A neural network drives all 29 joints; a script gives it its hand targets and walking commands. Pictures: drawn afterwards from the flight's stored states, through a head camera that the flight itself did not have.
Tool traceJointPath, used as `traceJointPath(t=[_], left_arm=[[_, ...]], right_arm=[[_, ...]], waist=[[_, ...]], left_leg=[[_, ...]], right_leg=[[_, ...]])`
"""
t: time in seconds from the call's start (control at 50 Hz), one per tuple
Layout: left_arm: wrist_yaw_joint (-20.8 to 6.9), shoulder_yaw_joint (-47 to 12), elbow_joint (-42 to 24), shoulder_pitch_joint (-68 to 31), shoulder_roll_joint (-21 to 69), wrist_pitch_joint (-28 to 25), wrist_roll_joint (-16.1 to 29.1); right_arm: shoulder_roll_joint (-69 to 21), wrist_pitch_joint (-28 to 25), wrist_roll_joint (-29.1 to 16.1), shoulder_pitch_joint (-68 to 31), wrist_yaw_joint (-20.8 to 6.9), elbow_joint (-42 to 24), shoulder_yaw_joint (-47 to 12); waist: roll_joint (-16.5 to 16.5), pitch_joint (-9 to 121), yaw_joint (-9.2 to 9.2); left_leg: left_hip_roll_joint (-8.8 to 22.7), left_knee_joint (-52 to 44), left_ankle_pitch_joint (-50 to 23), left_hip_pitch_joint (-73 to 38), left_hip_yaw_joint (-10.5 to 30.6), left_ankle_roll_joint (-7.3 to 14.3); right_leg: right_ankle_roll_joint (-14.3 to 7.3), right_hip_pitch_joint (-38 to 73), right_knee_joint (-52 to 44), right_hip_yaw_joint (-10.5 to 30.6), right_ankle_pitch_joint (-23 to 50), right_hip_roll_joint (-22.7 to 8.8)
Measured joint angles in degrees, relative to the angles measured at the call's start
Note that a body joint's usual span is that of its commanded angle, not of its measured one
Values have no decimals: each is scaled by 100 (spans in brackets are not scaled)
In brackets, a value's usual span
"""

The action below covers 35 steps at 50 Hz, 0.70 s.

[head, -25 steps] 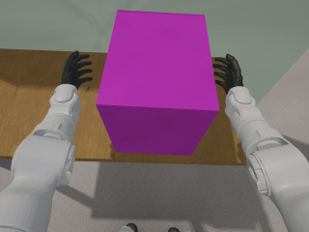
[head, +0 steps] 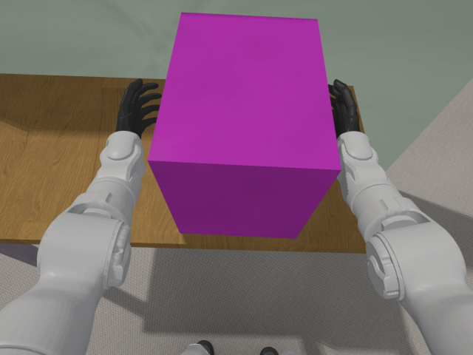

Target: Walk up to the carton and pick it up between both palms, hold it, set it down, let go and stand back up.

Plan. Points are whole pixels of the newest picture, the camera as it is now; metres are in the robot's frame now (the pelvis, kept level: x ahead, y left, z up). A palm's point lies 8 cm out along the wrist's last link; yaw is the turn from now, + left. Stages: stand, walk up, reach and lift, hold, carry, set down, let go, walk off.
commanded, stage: reach and lift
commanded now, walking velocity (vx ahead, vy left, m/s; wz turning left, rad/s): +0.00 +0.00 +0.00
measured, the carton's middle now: (243, 134) +0.49 +0.02 +0.03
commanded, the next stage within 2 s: none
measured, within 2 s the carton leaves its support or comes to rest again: neither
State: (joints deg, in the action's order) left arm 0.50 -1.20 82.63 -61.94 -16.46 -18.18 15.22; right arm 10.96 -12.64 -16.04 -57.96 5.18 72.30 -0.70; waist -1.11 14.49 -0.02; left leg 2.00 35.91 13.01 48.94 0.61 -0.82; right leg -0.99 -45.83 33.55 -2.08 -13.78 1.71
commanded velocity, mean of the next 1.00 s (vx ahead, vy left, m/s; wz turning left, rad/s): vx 0.00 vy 0.00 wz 0.00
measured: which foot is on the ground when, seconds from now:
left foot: down 0.00-1.00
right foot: down 0.00-1.00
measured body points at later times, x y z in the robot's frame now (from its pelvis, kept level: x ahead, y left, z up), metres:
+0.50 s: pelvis +0.02 +0.01 +0.03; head +0.12 +0.02 +0.47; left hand +0.47 +0.18 +0.07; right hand +0.46 -0.14 +0.07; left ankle +0.02 +0.12 -0.72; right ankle +0.00 -0.11 -0.72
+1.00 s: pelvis +0.03 +0.01 +0.03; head +0.12 +0.02 +0.47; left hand +0.47 +0.19 +0.07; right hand +0.46 -0.14 +0.07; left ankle +0.02 +0.12 -0.71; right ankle +0.00 -0.11 -0.71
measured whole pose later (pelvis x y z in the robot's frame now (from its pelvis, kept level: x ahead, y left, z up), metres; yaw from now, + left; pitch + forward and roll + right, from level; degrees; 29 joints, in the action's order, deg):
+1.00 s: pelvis +0.03 +0.01 +0.03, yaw +0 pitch +14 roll +0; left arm -2.0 27.3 65.1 -49.5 -4.3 -15.6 -18.4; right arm -3.7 -18.5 25.2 -44.0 2.5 56.5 37.2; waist -2.0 3.0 -1.8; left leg 1.4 19.7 9.3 24.0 -2.7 0.0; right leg -0.3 -21.5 17.7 -1.4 -9.8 0.5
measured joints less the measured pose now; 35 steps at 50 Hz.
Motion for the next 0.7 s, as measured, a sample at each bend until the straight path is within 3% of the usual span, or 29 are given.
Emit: traceJointPath(t=[0.2, 0.32, 0.42, 0.52, 0.7], left_arm=[[129, 1031, -184, 32, 406, -7, -1045], [5, 2191, -527, 279, 656, -79, -2266], [-134, 2745, -808, 604, 903, -132, -2935], [-182, 2913, -1095, 902, 1050, -70, -3167], [-213, 2868, -1492, 1174, 1170, 112, -3289]], right_arm=[[-440, 9, 1142, 133, 213, -265, 1175], [-996, -203, 2877, 581, 145, -989, 2778], [-1353, -370, 3911, 1003, -198, -1534, 3648], [-1445, -442, 4249, 1207, -268, -1617, 3827], [-1459, -580, 4183, 1370, -270, -1529, 3828]], waist=[[-36, -272, 52], [-18, -756, -2], [30, -1006, -98], [-2, -1044, -150], [-56, -1097, -174]], left_leg=[[-13, -323, -122, -420, -64, 27], [-62, -881, -320, -1169, -114, 64], [-91, -1250, -386, -1788, -191, 91], [-100, -1444, -377, -2141, -267, 103], [-78, -1526, -324, -2423, -298, 89]], right_leg=[[19, 399, -310, 42, 130, -20], [46, 1137, -846, 60, 318, -72], [79, 1737, -1213, 105, 401, -108], [96, 2055, -1370, 149, 390, -126], [84, 2360, -1503, 123, 363, -120]])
